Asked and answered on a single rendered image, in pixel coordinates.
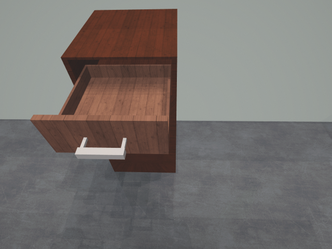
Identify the drawer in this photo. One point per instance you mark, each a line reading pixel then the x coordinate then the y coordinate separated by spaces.
pixel 112 102

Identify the cabinet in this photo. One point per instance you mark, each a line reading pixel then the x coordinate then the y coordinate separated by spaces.
pixel 135 36

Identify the handle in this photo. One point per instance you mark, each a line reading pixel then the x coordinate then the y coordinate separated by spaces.
pixel 83 152

